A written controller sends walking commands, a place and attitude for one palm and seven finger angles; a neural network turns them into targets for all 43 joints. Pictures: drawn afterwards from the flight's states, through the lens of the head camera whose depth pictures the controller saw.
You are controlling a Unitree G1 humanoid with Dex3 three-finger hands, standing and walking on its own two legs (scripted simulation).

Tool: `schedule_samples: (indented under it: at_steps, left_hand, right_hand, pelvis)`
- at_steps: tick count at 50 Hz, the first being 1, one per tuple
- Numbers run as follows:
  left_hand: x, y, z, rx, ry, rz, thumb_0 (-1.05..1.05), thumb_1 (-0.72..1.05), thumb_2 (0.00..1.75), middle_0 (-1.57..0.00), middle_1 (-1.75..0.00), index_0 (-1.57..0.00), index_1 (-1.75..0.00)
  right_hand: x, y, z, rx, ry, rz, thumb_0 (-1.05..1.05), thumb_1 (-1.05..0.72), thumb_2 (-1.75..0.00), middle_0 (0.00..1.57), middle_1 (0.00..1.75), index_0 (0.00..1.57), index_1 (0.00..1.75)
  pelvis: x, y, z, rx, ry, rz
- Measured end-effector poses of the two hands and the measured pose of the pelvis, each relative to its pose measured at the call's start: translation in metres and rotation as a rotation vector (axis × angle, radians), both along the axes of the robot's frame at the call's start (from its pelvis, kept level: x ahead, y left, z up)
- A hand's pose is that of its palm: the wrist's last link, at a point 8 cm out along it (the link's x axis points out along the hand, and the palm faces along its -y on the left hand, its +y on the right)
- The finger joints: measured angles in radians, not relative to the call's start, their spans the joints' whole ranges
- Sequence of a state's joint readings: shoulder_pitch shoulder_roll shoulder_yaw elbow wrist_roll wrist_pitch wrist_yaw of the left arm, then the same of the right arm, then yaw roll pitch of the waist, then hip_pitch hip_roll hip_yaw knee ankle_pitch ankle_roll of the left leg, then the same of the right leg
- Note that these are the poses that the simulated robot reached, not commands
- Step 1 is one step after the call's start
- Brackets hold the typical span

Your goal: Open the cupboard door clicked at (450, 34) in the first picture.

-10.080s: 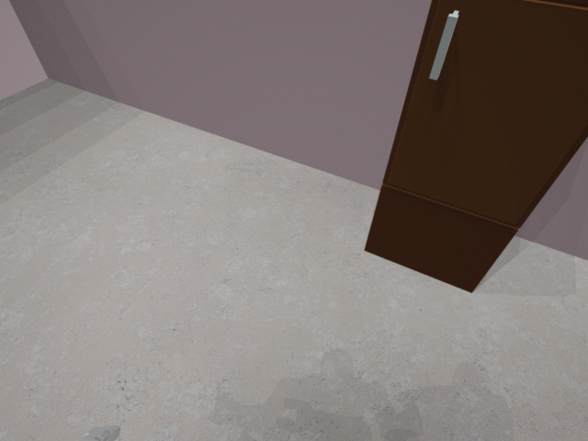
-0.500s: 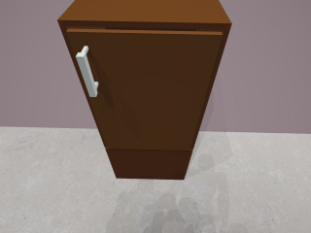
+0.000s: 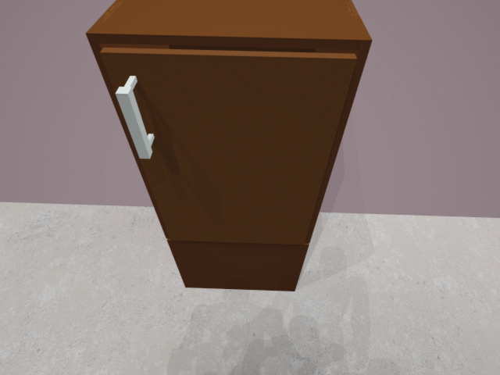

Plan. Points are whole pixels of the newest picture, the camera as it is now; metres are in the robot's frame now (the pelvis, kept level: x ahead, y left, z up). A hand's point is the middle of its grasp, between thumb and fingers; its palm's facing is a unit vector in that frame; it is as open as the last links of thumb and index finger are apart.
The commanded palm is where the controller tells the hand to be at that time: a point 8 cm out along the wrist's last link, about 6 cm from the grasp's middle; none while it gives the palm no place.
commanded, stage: look again from close up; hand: left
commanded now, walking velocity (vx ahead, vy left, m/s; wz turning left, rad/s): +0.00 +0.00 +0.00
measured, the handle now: (139, 119) +0.51 +0.24 +0.13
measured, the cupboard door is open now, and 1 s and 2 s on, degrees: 0 0 0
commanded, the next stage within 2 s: raise the hand with hooked fingers in 0.66 s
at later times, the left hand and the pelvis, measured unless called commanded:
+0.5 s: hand out of the picture +0.02 +0.19 -0.17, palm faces +0.02 -0.98 -0.22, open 7.4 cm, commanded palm none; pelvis +0.00 +0.00 +0.00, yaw +0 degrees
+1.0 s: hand (127, 308) +0.20 +0.20 +0.02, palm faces +0.20 -0.98 -0.06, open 7.7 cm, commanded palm +0.11 +0.25 -0.04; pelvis -0.03 +0.01 -0.02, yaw +1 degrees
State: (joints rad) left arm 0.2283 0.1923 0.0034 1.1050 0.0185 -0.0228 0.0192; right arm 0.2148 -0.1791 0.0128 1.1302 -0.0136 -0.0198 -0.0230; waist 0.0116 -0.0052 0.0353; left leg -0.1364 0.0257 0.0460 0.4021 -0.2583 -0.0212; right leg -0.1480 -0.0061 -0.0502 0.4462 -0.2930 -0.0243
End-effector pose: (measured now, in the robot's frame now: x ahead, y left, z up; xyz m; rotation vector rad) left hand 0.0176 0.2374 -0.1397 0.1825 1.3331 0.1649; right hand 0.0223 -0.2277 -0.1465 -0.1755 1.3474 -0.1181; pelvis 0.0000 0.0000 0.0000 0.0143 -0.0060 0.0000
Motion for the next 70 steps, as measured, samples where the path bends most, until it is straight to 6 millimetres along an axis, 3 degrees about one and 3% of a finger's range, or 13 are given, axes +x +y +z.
schedule_samples:
  at_steps: [21,39,41,47,50,52,54,58,61,65,70]
  left_hand:
    - [-0.001,-0.004,-0.001,-0.006,0.0,0.004,0.0,0.91,0.9,-0.2,-0.3,-0.2,-0.3]
    - [-0.014,-0.004,-0.003,-0.009,0.014,0.008,0.0,0.91,0.9,-0.2,-0.3,-0.2,-0.3]
    - [0.011,-0.001,0.016,-0.013,-0.17,0.09,0.01,0.9,0.89,-0.2,-0.3,-0.21,-0.3]
    - [0.124,0.011,0.133,0.033,-0.966,0.076,0.01,0.85,0.87,-0.2,-0.34,-0.21,-0.34]
    - [0.155,0.011,0.165,-0.008,-1.258,-0.019,0.01,0.8,0.85,-0.2,-0.37,-0.21,-0.37]
    - [0.158,0.008,0.166,-0.066,-1.372,-0.1,0.01,0.77,0.83,-0.2,-0.39,-0.21,-0.39]
    - [0.149,0.005,0.152,-0.128,-1.384,-0.176,0.0,0.73,0.82,-0.2,-0.42,-0.21,-0.42]
    - [0.111,0.01,0.11,-0.207,-1.224,-0.154,0.0,0.63,0.78,-0.22,-0.48,-0.22,-0.48]
    - [0.086,0.024,0.101,-0.152,-1.174,-0.049,0.01,0.56,0.75,-0.22,-0.52,-0.23,-0.52]
    - [0.082,0.04,0.131,-0.02,-1.311,-0.03,0.01,0.47,0.71,-0.23,-0.58,-0.24,-0.58]
    - [0.12,0.034,0.171,-0.057,-1.454,-0.214,0.01,0.35,0.66,-0.23,-0.65,-0.24,-0.65]
  right_hand:
    - [0.003,-0.006,0.003,-0.012,-0.007,0.0,0.0,-0.91,-0.9,0.2,0.3,0.2,0.3]
    - [-0.008,-0.002,0.003,-0.008,0.009,-0.008,0.0,-0.91,-0.9,0.2,0.3,0.2,0.3]
    - [0.001,-0.003,0.007,-0.026,-0.088,-0.009,0.01,-0.91,-0.9,0.2,0.3,0.2,0.3]
    - [0.058,-0.005,0.023,-0.048,-0.475,0.003,0.01,-0.91,-0.9,0.2,0.3,0.2,0.3]
    - [0.089,-0.006,0.037,-0.051,-0.637,0.032,0.01,-0.91,-0.9,0.2,0.3,0.2,0.3]
    - [0.107,-0.008,0.046,-0.054,-0.722,0.065,0.01,-0.91,-0.9,0.2,0.3,0.2,0.3]
    - [0.121,-0.01,0.053,-0.06,-0.787,0.101,0.01,-0.91,-0.9,0.2,0.3,0.2,0.3]
    - [0.142,-0.011,0.062,-0.087,-0.854,0.156,0.01,-0.91,-0.9,0.2,0.3,0.2,0.3]
    - [0.15,-0.005,0.062,-0.101,-0.863,0.188,0.01,-0.91,-0.9,0.2,0.3,0.2,0.3]
    - [0.149,0.013,0.051,-0.084,-0.83,0.239,0.01,-0.91,-0.9,0.2,0.3,0.2,0.3]
    - [0.129,0.036,0.03,-0.015,-0.764,0.231,0.01,-0.91,-0.9,0.2,0.3,0.2,0.3]
  pelvis:
    - [0.001,-0.004,0.001,-0.001,-0.005,-0.002]
    - [-0.004,-0.001,0.001,-0.009,-0.003,-0.001]
    - [-0.007,0.002,-0.001,-0.011,-0.008,-0.005]
    - [-0.019,0.011,-0.009,-0.003,0.018,0.033]
    - [-0.028,0.009,-0.019,0.003,0.074,0.021]
    - [-0.034,0.007,-0.029,0.006,0.107,0.011]
    - [-0.039,0.006,-0.039,0.005,0.126,0.007]
    - [-0.043,0.007,-0.053,-0.001,0.149,0.014]
    - [-0.043,0.008,-0.057,-0.017,0.15,0.028]
    - [-0.045,0.01,-0.06,-0.042,0.142,0.052]
    - [-0.05,0.014,-0.059,-0.06,0.131,0.066]
